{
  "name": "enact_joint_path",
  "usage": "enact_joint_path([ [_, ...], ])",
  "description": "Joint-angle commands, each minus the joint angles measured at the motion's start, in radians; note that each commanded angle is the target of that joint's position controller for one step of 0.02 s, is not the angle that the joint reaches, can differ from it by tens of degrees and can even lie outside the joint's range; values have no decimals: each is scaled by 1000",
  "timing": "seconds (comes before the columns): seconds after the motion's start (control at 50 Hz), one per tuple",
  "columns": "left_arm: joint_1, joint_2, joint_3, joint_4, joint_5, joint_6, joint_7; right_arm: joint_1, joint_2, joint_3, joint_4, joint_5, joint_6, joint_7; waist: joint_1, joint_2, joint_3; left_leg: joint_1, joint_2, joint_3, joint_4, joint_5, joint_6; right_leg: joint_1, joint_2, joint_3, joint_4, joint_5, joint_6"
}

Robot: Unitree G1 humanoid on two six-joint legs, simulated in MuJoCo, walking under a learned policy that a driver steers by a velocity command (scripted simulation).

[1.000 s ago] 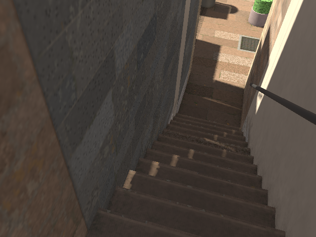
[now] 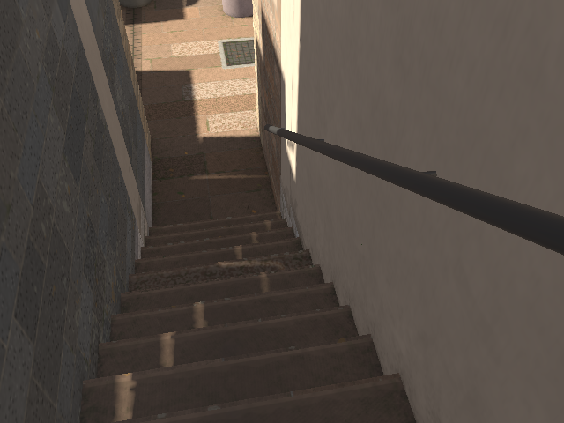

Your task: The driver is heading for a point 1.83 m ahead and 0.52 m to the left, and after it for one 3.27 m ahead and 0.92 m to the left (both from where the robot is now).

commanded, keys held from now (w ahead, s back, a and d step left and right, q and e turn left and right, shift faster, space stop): no key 0.28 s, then q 0.60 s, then w+q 0.12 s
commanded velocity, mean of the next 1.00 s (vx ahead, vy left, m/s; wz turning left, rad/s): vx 0.06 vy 0.00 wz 0.21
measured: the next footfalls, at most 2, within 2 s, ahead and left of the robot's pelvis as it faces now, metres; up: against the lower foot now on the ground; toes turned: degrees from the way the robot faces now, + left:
left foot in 0.06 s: +0.15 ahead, +0.11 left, -0.19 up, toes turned +2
right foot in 0.36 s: +0.21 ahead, -0.09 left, -0.18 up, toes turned -7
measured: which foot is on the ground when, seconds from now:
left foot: up 0.00-0.04, down 0.06-0.40, up 0.42-0.70, down 0.72-1.00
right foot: down 0.00-0.08, up 0.10-0.34, down 0.36-0.72, up 0.74-1.00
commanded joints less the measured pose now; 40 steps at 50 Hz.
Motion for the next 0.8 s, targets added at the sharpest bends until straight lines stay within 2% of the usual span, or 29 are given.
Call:
enact_joint_path([
  [0.02,51,175,38,-38,-39,17,18,-29,-136,-45,-45,32,18,-2,14,-102,165,50,52,-81,-446,-35,52,78,-239,470,-114,565,-98],
  [0.04,12,213,41,-49,-27,32,6,96,-120,-52,-21,18,8,-5,-57,-109,98,296,-18,48,-298,-12,71,-36,-213,443,-17,733,-118],
  [0.06,-131,238,47,-94,-13,38,-28,436,-169,-85,70,45,-18,-23,-217,-3,9,684,-6,57,-364,69,118,-182,-149,341,251,771,-55],
  [0.08,138,88,33,-71,-21,29,-87,604,-317,-128,108,94,-22,-20,-146,339,-350,1309,264,-86,-29,1013,407,-481,-71,130,727,429,95],
  [0.1,59,175,36,-164,-37,42,-92,498,-289,-135,4,45,-15,0,-222,232,-458,1474,403,-274,66,1170,577,-849,-3,-18,1152,-273,185],
  [0.12,-148,164,36,-251,-50,69,-67,502,-255,-133,5,-35,-21,-18,-271,28,-264,1304,399,-265,59,999,502,-1056,-74,7,1200,-161,203],
  [0.14,-178,120,22,-295,-32,89,-48,396,-195,-107,-17,-66,-24,-16,-205,-70,-139,1008,381,-249,6,713,415,-1009,-129,95,1083,50,181],
  [0.18,-43,49,-2,-307,-19,125,-76,69,-199,-83,-74,35,-8,13,34,-60,56,260,307,-196,-219,253,378,-635,-238,81,772,352,200],
  [0.2,26,44,2,-245,3,131,-94,27,-90,-44,-55,50,-18,-5,48,-80,125,-18,173,-57,-265,-88,295,-443,-264,43,622,566,212],
  [0.24,29,62,12,-213,11,141,-127,87,-75,-32,13,51,-47,-13,-2,-34,156,-173,98,-36,-227,-497,256,-365,-262,-31,523,787,215],
  [0.28,-72,134,45,-236,20,134,-140,21,-200,-61,-7,64,-87,-31,2,-83,119,-231,30,9,-211,-630,199,-158,-295,-64,20,886,184],
  [0.3,-138,127,49,-245,-2,135,-145,36,-197,-52,11,77,-93,-19,-17,-42,99,-247,25,-18,-209,-663,151,-30,-291,-92,-69,800,199],
  [0.32,-214,51,52,-232,-83,166,-11,202,-101,-40,89,130,-29,-29,-75,53,-20,39,139,-93,-202,-398,204,119,-204,-127,-315,709,132],
  [0.34,-231,92,52,-236,-95,178,39,225,-135,-45,78,113,4,-27,-102,109,-22,123,126,-100,-110,-250,208,151,-163,-145,-391,571,114],
  [0.36,-196,197,71,-245,-20,133,-35,67,-221,-65,-45,71,-46,18,-53,73,96,64,154,-194,-124,-257,177,63,-233,-110,-176,721,108],
  [0.38,-209,251,89,-252,-15,93,-40,-65,-251,-85,-125,99,-50,24,-26,-34,-45,159,134,-199,-23,-228,197,99,-264,-31,-398,833,83],
  [0.4,-311,380,125,-307,-41,77,-40,242,-205,-89,-124,82,-42,-15,-178,-214,-253,138,31,-116,59,-478,125,305,-383,41,-440,1186,-140],
  [0.42,-192,338,138,-267,-9,61,-38,234,-164,-81,-110,86,-34,-47,-100,-337,-220,-57,-91,35,260,-860,42,407,-519,227,-606,1142,-309],
  [0.44,14,275,136,-210,-9,55,-18,71,-158,-81,-167,63,-28,-77,74,-393,-164,-318,-142,45,565,-1211,-44,525,-649,516,-733,950,-411],
  [0.48,81,269,148,-155,-11,32,25,81,-66,-58,-165,62,-8,-96,73,-84,-5,-497,-62,-109,773,-1032,-47,410,-685,546,-765,717,-350],
  [0.54,-167,168,130,-138,-30,22,62,208,-2,-30,-160,10,56,-87,-109,-104,-9,-178,19,15,681,-858,-32,3,-547,195,-819,616,-170],
  [0.6,-471,295,159,-254,25,-18,59,308,-85,-69,-118,13,75,-24,-213,-96,16,250,-57,148,689,-662,-65,-390,-425,-118,-808,375,-32],
  [0.66,-272,302,190,-183,-40,-18,78,130,-49,-54,-184,43,73,-30,-17,-174,30,47,-28,151,181,-822,-51,17,-546,-29,-743,322,-34],
  [0.7,-196,311,197,-153,-11,20,85,218,-52,-68,-133,67,71,-73,-16,-182,3,155,-74,161,-1,-716,-54,63,-636,66,-698,476,-84],
  [0.72,-189,309,205,-135,-3,26,90,290,-139,-124,-87,58,59,-94,-66,-96,-65,414,-101,123,-109,-563,-30,-31,-593,0,-531,400,-27],
  [0.74,-171,173,166,-183,5,9,69,418,-266,-165,-55,61,33,-118,-125,179,-193,754,65,-168,-174,-176,157,-293,-425,-178,-118,191,73],
  [0.76,-398,148,147,-389,-23,5,73,545,-408,-189,-109,-19,3,-73,-264,165,-166,974,320,-738,-298,-194,390,-768,-122,37,-19,23,124],
  [0.78,-541,134,138,-361,-73,10,86,617,-338,-173,-65,-79,-10,-29,-365,-28,50,950,328,-746,-330,-165,312,-951,-55,298,-18,179,139],
  [0.8,-499,177,148,-345,-76,12,97,498,-304,-153,-52,-37,-4,17,-256,23,82,848,339,-645,-303,-182,266,-976,-124,306,29,314,131],
])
